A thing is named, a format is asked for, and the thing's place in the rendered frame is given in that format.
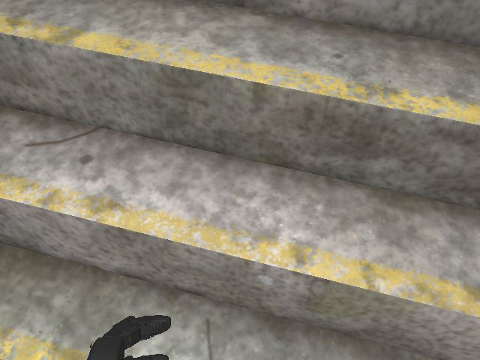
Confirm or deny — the robot left hand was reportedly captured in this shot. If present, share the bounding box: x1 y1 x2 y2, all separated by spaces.
87 315 171 360

